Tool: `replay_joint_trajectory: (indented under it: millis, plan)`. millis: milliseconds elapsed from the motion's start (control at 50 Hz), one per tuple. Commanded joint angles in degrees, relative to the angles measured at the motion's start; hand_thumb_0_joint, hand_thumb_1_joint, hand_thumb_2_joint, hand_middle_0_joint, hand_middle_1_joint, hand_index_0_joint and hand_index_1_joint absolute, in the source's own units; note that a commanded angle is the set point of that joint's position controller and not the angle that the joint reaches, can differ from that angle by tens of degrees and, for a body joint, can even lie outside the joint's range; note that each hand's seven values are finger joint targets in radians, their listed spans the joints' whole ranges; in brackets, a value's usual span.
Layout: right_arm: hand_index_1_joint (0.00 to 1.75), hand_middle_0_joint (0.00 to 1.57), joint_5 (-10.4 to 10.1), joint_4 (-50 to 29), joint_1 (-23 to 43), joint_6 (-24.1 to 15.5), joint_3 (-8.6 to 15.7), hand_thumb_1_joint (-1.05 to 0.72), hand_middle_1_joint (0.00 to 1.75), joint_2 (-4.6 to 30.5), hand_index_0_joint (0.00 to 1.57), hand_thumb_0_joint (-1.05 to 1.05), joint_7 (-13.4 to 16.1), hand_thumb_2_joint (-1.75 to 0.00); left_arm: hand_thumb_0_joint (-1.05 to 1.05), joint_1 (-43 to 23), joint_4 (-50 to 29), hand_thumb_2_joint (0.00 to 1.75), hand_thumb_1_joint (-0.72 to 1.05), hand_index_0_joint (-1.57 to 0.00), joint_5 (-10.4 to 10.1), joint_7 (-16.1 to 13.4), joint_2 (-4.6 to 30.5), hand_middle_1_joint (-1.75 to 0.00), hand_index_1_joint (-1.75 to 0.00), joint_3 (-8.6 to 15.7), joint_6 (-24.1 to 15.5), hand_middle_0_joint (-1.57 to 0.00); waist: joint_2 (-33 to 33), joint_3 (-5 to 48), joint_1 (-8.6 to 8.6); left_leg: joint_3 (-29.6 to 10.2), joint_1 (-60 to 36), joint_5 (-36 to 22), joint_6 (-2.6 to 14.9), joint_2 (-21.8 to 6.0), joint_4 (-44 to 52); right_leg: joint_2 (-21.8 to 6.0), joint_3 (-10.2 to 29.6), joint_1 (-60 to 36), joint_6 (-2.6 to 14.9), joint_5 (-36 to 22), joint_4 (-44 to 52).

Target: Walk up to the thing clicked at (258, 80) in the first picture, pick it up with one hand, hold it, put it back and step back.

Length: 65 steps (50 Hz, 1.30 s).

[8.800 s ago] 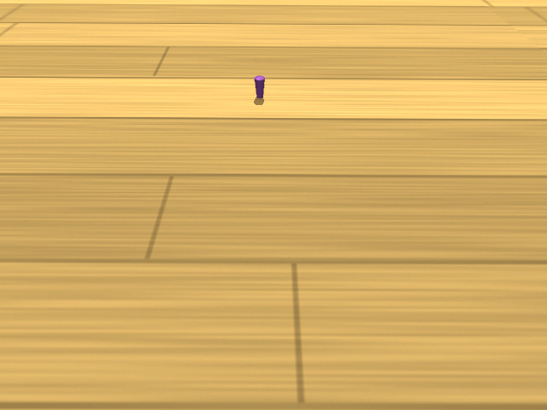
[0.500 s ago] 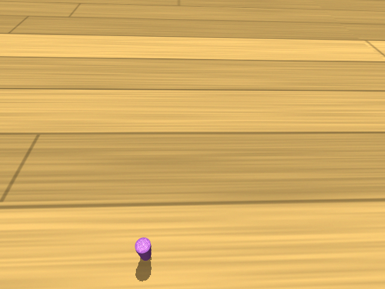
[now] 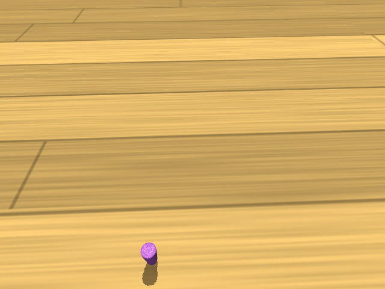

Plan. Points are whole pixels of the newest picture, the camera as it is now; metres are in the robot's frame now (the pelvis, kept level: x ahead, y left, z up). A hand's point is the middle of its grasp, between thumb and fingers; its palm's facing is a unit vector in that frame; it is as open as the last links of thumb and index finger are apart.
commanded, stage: stand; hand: left
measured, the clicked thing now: (150, 255) +0.44 +0.21 -0.71
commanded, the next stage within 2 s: none
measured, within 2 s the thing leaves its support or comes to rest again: neither
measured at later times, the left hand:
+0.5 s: hand out of the picture +0.07 +0.26 -0.15, palm faces -0.01 -0.94 -0.34, open 7.4 cm
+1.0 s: hand out of the picture +0.06 +0.26 -0.15, palm faces -0.01 -0.94 -0.34, open 7.4 cm
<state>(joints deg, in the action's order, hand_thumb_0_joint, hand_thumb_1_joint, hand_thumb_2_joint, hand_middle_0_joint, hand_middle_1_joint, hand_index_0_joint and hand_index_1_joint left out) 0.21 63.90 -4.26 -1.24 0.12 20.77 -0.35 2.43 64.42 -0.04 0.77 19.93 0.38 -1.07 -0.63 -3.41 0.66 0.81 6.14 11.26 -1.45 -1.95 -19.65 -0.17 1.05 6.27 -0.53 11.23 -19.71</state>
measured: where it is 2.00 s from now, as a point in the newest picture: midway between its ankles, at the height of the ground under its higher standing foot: outside the picture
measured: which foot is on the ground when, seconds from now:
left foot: down 0.00-1.00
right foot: down 0.00-1.00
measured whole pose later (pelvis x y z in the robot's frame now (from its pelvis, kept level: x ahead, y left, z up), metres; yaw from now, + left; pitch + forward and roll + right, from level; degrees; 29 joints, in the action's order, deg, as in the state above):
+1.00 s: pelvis -0.01 +0.01 +0.00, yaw +1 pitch -2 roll +0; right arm 0.5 65.3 -6.1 -0.7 0.0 20.4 -0.7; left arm 6.0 65.5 0.3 0.6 20.2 0.1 -0.7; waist -0.2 -2.7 0.3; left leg 0.3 6.5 9.6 -0.8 -1.1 -18.1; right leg -1.1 0.6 6.1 -1.1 9.7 -17.8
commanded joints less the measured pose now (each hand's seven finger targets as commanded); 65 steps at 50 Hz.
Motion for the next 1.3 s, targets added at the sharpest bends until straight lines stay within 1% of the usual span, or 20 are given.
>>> replay_joint_trajectory:
  millis: [0,80,120,140,180,220,260,300,340,400,460,520,600,740,800,900,940,1020,1200,1280]
  plan:
    - [0.3,0.2,0.0,-2.7,2.8,-1.2,2.2,-0.9,0.3,11.9,0.2,0.0,0.7,-0.9,0.0,-2.1,-2.3,0.9,0.9,-0.2,0.1,-0.9,12.4,-0.3,-0.3,2.3,-1.1,-0.2,0.6,5.5,-0.62,-4.9,-0.7,-11.2,1.9,-6.0,3.5,-6.9,4.9,-2.5,1.06,-13.3,3.4]
    - [0.3,0.2,0.3,-2.3,3.0,-1.0,2.1,-0.9,0.3,11.8,0.2,0.0,0.6,-0.9,0.0,-2.8,-1.9,0.9,0.9,-0.2,0.3,-1.0,12.6,-0.3,-0.3,2.2,-1.1,-0.2,0.8,5.0,-0.49,-5.3,0.0,-8.3,1.96,-6.2,4.6,-6.9,4.8,-1.9,1.11,-9.3,4.0]
    - [0.3,0.2,0.3,-2.2,3.5,-1.0,2.4,-0.9,0.3,12.1,0.2,0.0,0.6,-0.9,0.0,-2.0,-1.8,0.9,0.9,-0.2,0.4,-0.9,12.5,-0.3,-0.3,2.2,-1.0,-0.2,0.5,6.7,-0.76,-5.2,-2.3,-10.1,1.96,-6.3,4.0,-7.1,4.7,-1.5,1.31,-10.8,4.0]
    - [0.3,0.2,0.2,-2.2,2.8,-1.0,2.3,-0.9,0.3,12.0,0.2,0.0,0.6,-0.9,0.0,-2.5,-1.9,0.9,0.9,-0.2,0.4,-1.0,12.8,-0.3,-0.3,2.2,-1.1,-0.2,0.6,7.1,-0.23,-5.0,-1.7,-11.7,2.03,-6.4,3.7,-7.3,4.6,-2.8,1.35,-12.6,3.4]
    - [0.3,0.2,0.3,-2.0,2.8,-1.1,2.3,-0.9,0.3,11.8,0.2,0.0,0.6,-0.9,0.0,-2.3,-1.9,0.9,0.9,-0.2,0.3,-1.0,12.6,-0.3,-0.3,2.2,-1.2,-0.2,0.3,7.4,-0.36,-4.8,-1.9,-12.9,2.08,-6.3,3.5,-7.5,4.7,-3.0,1.38,-14.1,3.5]
    - [0.3,0.2,0.2,-1.7,2.8,-1.1,2.2,-0.9,0.3,11.7,0.2,0.0,0.6,-0.9,0.0,-1.6,-1.7,0.9,0.9,-0.2,0.1,-1.0,12.5,-0.3,-0.3,2.1,-1.1,-0.2,0.3,7.2,-0.56,-4.9,-2.6,-13.1,1.9,-6.3,3.7,-7.3,4.6,-2.5,1.39,-13.9,3.4]
    - [0.3,0.2,0.2,-1.6,2.8,-1.0,2.2,-0.9,0.3,11.8,0.2,0.0,0.6,-0.9,0.0,-1.6,-1.5,0.9,0.9,-0.2,0.2,-1.0,12.5,-0.3,-0.3,2.1,-1.0,-0.2,0.1,5.7,-0.6,-5.0,-1.2,-9.4,1.85,-5.9,4.5,-7.0,4.5,-1.9,1.14,-10.5,4.3]
    - [0.3,0.2,0.2,-1.6,2.6,-0.9,2.3,-0.9,0.3,11.8,0.2,0.0,0.6,-0.9,0.0,-1.2,-1.3,0.9,0.9,-0.2,0.4,-1.1,12.6,-0.3,-0.3,2.2,-0.9,-0.2,0.4,5.6,-0.52,-5.1,-1.2,-9.0,2.11,-6.0,4.7,-7.1,4.5,-1.6,1.3,-10.2,4.3]
    - [0.3,0.2,0.2,-1.8,2.4,-0.9,2.3,-0.9,0.3,11.8,0.2,0.0,0.6,-0.9,0.0,-1.0,-1.4,0.9,0.9,-0.2,0.4,-1.0,12.7,-0.3,-0.3,2.2,-1.0,-0.2,0.8,6.6,-0.45,-5.2,-2.2,-10.6,2.33,-6.3,4.1,-7.3,4.4,-1.8,1.38,-11.1,3.9]
    - [0.3,0.2,0.2,-1.7,2.2,-0.9,2.2,-0.9,0.3,11.6,0.2,0.0,0.6,-0.9,0.0,-0.9,-1.5,0.9,0.9,-0.2,0.3,-1.1,12.8,-0.3,-0.3,2.1,-1.0,-0.2,0.5,5.8,-0.34,-5.3,-2.0,-10.0,2.14,-6.1,4.3,-7.2,4.6,-1.0,1.39,-10.0,4.4]
    - [0.3,0.2,0.3,-1.7,2.3,-0.7,2.3,-0.9,0.3,11.8,0.2,0.0,0.6,-0.9,0.0,-0.2,-1.5,0.9,0.9,-0.2,0.4,-1.1,12.6,-0.3,-0.3,2.0,-0.9,-0.2,0.6,5.2,-0.59,-5.4,-1.7,-8.1,2.2,-6.1,4.4,-7.1,4.5,-0.1,1.35,-8.3,4.6]
    - [0.3,0.2,0.3,-1.8,2.0,-0.6,2.2,-0.9,0.3,11.7,0.2,0.0,0.5,-0.9,0.0,-0.2,-1.6,0.9,0.9,-0.2,0.4,-1.1,12.6,-0.3,-0.3,2.0,-1.0,-0.2,0.7,4.9,-0.37,-5.3,-1.1,-7.7,2.38,-5.9,4.3,-7.2,4.5,-0.3,1.33,-8.7,4.7]
    - [0.3,0.2,0.3,-1.7,1.4,-0.6,2.2,-0.9,0.3,11.6,0.2,0.0,0.5,-0.9,0.0,0.5,-1.4,0.9,0.9,-0.2,0.4,-1.0,12.8,-0.3,-0.3,2.0,-0.9,-0.2,0.7,4.2,-0.49,-5.8,-0.2,-5.0,2.32,-5.9,5.1,-7.1,4.7,-0.1,1.35,-5.3,4.9]
    - [0.3,0.2,0.3,-2.1,1.0,-0.7,2.1,-0.9,0.3,11.5,0.2,0.0,0.5,-0.9,0.0,0.6,-2.0,0.9,0.9,-0.2,0.5,-1.1,12.9,-0.3,-0.3,2.1,-1.0,-0.2,0.8,5.6,-0.4,-5.6,-0.8,-9.0,2.59,-5.9,4.2,-7.4,4.5,-1.3,1.3,-9.9,4.3]
    - [0.3,0.2,0.2,-2.0,0.7,-0.6,2.0,-0.9,0.3,11.7,0.2,0.0,0.5,-0.9,0.0,1.1,-1.8,0.9,0.9,-0.2,0.5,-1.1,12.6,-0.3,-0.3,2.0,-1.0,-0.2,0.7,4.7,-0.51,-5.8,-0.4,-7.4,2.63,-5.9,4.4,-7.3,4.5,-0.6,1.2,-8.0,4.8]
    - [0.3,0.2,0.2,-2.1,0.7,-0.7,2.0,-0.9,0.3,11.8,0.2,0.0,0.5,-0.9,0.0,1.1,-2.1,0.9,0.9,-0.2,0.4,-1.0,12.8,-0.3,-0.3,2.0,-0.9,-0.2,0.5,4.6,-0.65,-5.9,-0.4,-8.1,2.41,-5.8,4.6,-7.2,4.3,-0.5,1.28,-7.8,4.4]
    - [0.3,0.2,0.3,-2.0,0.7,-0.6,2.1,-0.9,0.3,11.9,0.2,0.0,0.6,-0.9,0.0,0.9,-2.1,0.9,0.9,-0.2,0.4,-1.0,12.6,-0.3,-0.3,2.0,-0.7,-0.2,0.4,3.8,-0.64,-5.9,0.3,-6.2,2.35,-5.8,4.8,-7.2,4.4,0.0,1.35,-6.0,4.7]
    - [0.3,0.2,0.3,-2.3,1.0,-0.7,2.1,-0.9,0.3,12.0,0.2,0.0,0.6,-0.9,0.0,1.7,-2.2,0.9,0.9,-0.2,0.6,-1.0,12.7,-0.3,-0.3,1.9,-0.7,-0.2,0.1,5.0,-0.87,-5.9,0.0,-7.1,2.7,-5.9,4.6,-7.4,4.4,-1.1,1.43,-7.7,4.3]
    - [0.3,0.2,0.2,-2.2,0.5,-0.7,2.1,-0.9,0.3,12.0,0.2,0.0,0.5,-0.9,0.0,1.9,-2.3,0.9,0.9,-0.2,0.6,-1.1,12.8,-0.3,-0.3,1.9,-0.9,-0.2,1.0,4.5,-0.61,-6.0,-1.1,-7.2,2.59,-5.8,4.3,-7.3,4.2,0.1,1.21,-6.8,4.6]
    - [0.3,0.2,0.2,-2.3,0.6,-0.5,2.0,-0.9,0.3,11.8,0.2,0.0,0.5,-0.9,0.0,1.9,-2.5,0.9,0.9,-0.2,0.6,-1.2,12.9,-0.3,-0.3,1.9,-0.9,-0.2,1.1,4.8,-0.55,-5.8,-1.0,-7.8,2.59,-5.7,4.0,-7.4,4.2,-0.1,1.18,-8.0,4.7]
